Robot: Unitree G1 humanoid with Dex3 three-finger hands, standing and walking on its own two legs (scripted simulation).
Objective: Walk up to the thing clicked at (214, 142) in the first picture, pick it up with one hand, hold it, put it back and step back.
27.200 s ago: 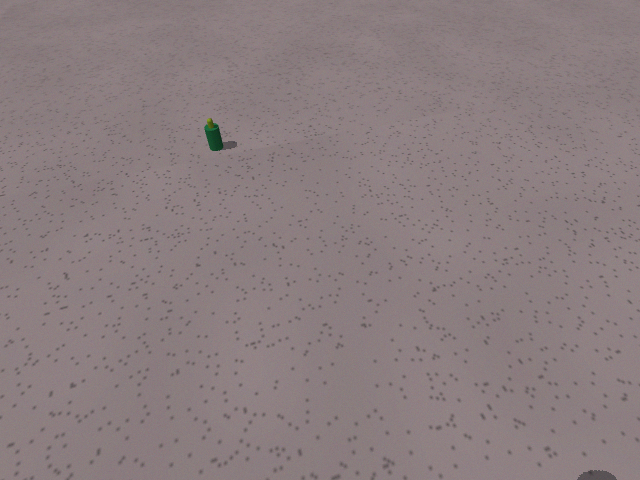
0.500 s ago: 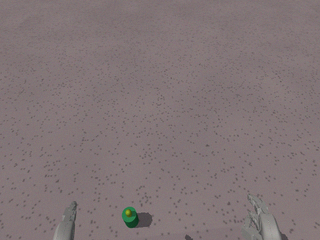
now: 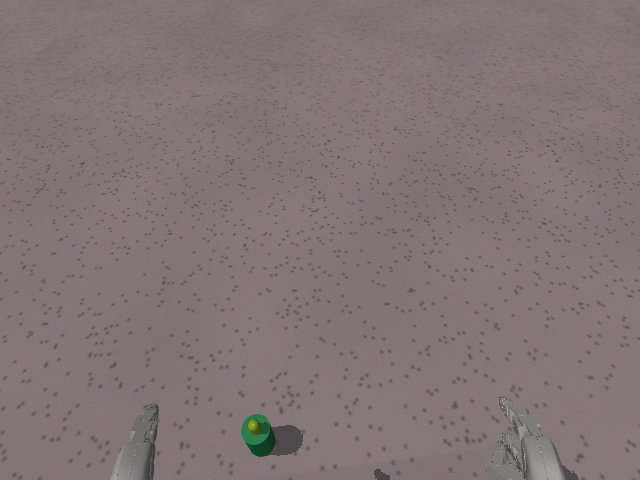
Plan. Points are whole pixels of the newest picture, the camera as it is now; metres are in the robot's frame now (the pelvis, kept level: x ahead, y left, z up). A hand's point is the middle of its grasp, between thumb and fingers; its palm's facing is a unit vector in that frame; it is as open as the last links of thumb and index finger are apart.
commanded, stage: home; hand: left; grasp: from the side
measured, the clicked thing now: (257, 433) +0.36 +0.20 -0.63
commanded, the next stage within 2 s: stand in 0.98 s
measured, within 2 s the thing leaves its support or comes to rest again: neither
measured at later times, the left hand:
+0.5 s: hand out of the picture +0.16 +0.18 -0.06, palm faces +0.10 -0.96 -0.27, open 17.6 cm
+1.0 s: hand (183, 479) +0.16 +0.18 -0.06, palm faces +0.10 -0.96 -0.28, open 17.5 cm
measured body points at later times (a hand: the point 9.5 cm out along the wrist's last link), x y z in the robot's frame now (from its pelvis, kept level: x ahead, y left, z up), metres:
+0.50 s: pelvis +0.00 +0.00 +0.00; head +0.02 +0.00 +0.45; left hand +0.16 +0.23 -0.04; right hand +0.16 -0.24 -0.07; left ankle +0.02 +0.13 -0.69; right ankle -0.01 -0.13 -0.69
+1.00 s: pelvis +0.00 +0.00 +0.00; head +0.02 +0.01 +0.45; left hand +0.16 +0.23 -0.04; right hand +0.16 -0.23 -0.07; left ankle +0.02 +0.13 -0.69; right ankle -0.01 -0.13 -0.69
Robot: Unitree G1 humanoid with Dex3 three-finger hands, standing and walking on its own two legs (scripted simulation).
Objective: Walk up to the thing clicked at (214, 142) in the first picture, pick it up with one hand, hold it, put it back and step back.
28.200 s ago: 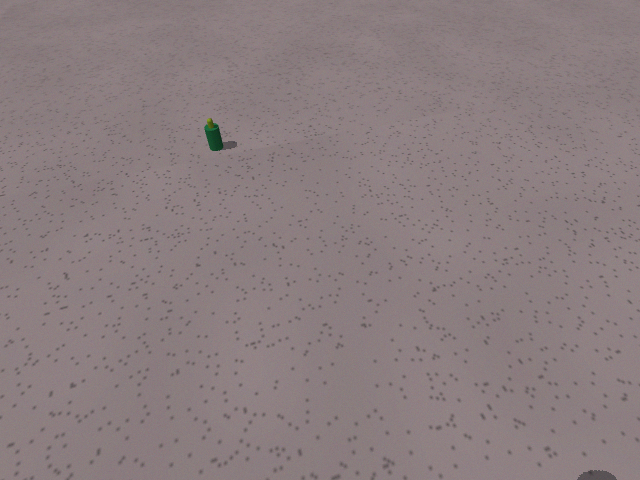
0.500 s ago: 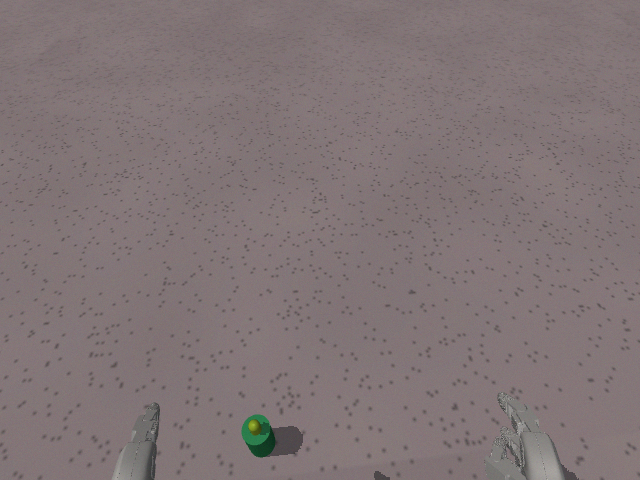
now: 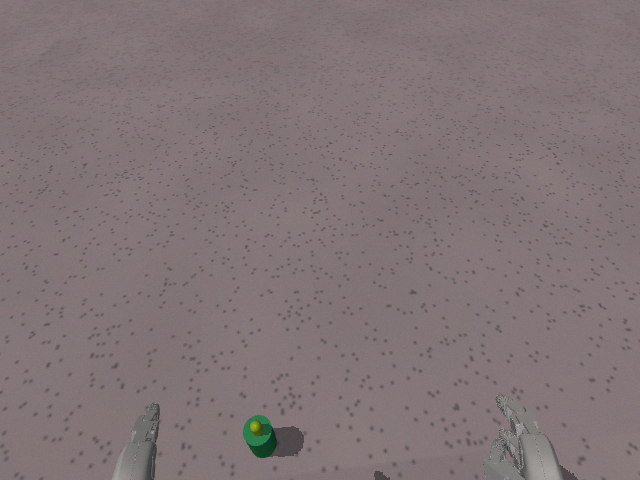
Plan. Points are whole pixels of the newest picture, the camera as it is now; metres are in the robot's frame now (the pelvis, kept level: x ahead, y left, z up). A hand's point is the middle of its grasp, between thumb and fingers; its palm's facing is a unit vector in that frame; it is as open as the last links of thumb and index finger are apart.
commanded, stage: stand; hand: left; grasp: from the side
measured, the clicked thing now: (259, 434) +0.36 +0.19 -0.64
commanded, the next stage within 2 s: none
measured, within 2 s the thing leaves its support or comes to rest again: neither
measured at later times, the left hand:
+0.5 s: hand out of the picture +0.14 +0.21 -0.09, palm faces -0.02 -0.95 -0.32, open 10.0 cm
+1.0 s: hand out of the picture +0.03 +0.26 -0.11, palm faces +0.01 -0.94 -0.33, open 7.4 cm
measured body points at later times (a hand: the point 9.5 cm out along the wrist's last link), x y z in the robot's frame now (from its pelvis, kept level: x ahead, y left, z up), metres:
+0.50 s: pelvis -0.01 +0.00 +0.01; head +0.01 +0.00 +0.46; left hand +0.14 +0.25 -0.07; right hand +0.14 -0.26 -0.09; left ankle +0.02 +0.13 -0.69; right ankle -0.01 -0.13 -0.69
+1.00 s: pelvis -0.01 +0.01 +0.05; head -0.01 +0.01 +0.50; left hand +0.03 +0.30 -0.09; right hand +0.06 -0.27 -0.09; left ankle +0.02 +0.13 -0.69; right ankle -0.01 -0.13 -0.69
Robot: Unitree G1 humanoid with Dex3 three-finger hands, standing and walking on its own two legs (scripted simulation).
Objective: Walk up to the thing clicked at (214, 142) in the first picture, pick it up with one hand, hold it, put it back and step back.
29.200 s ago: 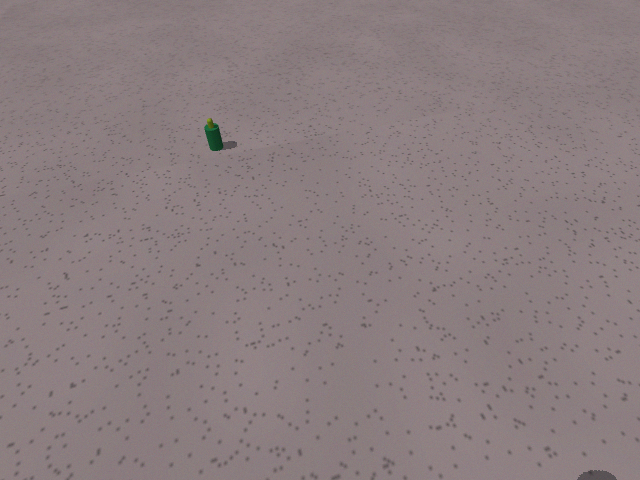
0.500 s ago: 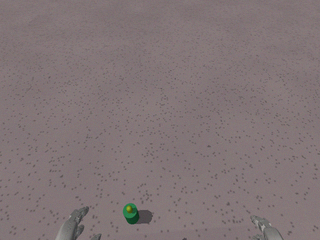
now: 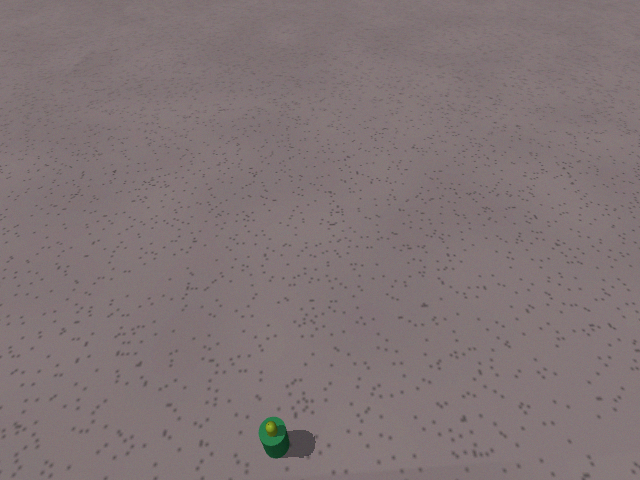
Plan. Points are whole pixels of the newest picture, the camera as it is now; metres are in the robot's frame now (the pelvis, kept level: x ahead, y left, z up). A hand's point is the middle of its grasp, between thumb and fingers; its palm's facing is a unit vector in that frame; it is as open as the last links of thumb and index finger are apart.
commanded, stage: stand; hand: left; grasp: from the side
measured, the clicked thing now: (273, 435) +0.38 +0.18 -0.69
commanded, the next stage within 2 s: step back in 1.60 s
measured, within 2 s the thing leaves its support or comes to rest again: neither
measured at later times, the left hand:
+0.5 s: hand out of the picture +0.04 +0.24 -0.16, palm faces -0.02 -0.94 -0.34, open 7.4 cm
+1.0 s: hand out of the picture +0.09 +0.24 -0.15, palm faces -0.02 -0.94 -0.33, open 7.4 cm
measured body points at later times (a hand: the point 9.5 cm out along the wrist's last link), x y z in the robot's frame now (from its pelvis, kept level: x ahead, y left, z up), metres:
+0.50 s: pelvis +0.00 +0.00 +0.00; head +0.00 -0.01 +0.45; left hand +0.04 +0.29 -0.13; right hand +0.05 -0.30 -0.14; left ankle +0.03 +0.11 -0.74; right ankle +0.00 -0.14 -0.74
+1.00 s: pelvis +0.02 -0.01 +0.01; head +0.02 -0.01 +0.46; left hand +0.09 +0.29 -0.13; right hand +0.09 -0.30 -0.13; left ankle +0.03 +0.11 -0.74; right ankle +0.00 -0.14 -0.74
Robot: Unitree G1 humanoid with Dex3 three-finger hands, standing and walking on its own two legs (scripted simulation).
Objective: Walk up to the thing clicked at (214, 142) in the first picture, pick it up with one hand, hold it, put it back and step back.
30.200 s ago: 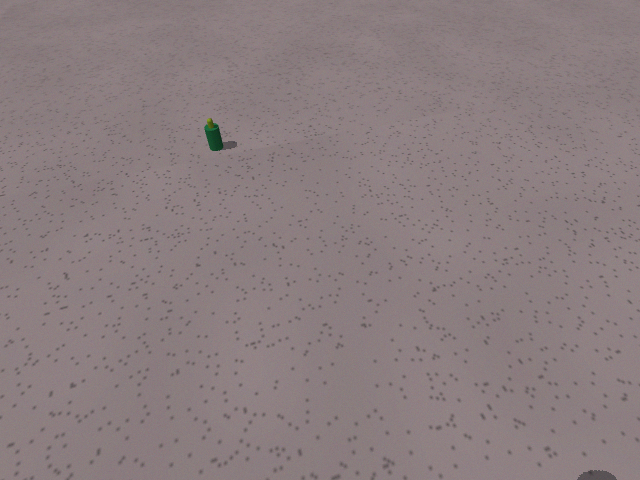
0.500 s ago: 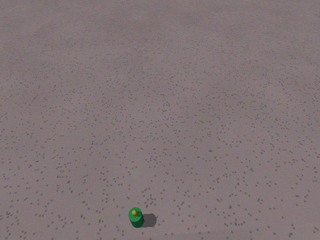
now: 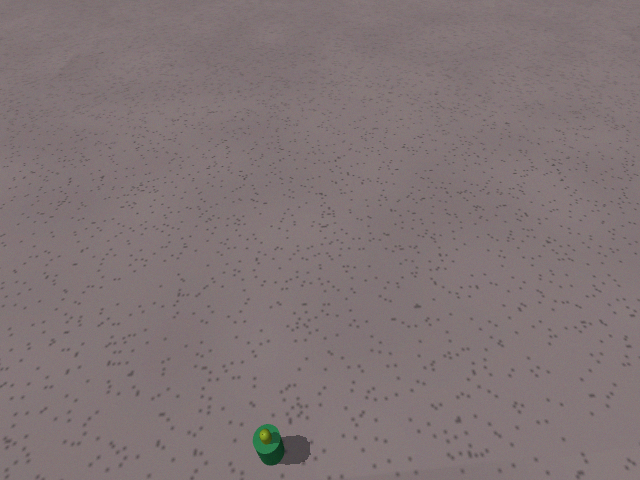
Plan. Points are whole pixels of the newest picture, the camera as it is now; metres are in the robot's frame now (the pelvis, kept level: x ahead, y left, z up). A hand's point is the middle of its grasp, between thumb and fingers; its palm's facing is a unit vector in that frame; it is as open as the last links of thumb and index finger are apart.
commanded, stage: stand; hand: left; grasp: from the side
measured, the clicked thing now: (268, 442) +0.36 +0.19 -0.70
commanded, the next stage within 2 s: step back in 0.60 s
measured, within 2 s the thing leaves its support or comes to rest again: neither
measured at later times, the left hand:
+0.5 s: hand out of the picture +0.06 +0.25 -0.16, palm faces -0.01 -0.94 -0.33, open 7.4 cm
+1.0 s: hand out of the picture +0.05 +0.27 -0.17, palm faces -0.03 -0.91 -0.40, open 7.4 cm
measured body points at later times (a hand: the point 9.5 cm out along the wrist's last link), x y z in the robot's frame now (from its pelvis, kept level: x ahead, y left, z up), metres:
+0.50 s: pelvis +0.00 +0.00 +0.00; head +0.01 +0.00 +0.45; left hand +0.06 +0.30 -0.14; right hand +0.07 -0.30 -0.14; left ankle +0.02 +0.12 -0.75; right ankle -0.01 -0.14 -0.75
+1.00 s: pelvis -0.06 +0.00 -0.03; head +0.00 -0.01 +0.42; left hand +0.05 +0.32 -0.14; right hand +0.05 -0.32 -0.15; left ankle -0.06 +0.12 -0.70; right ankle -0.01 -0.14 -0.75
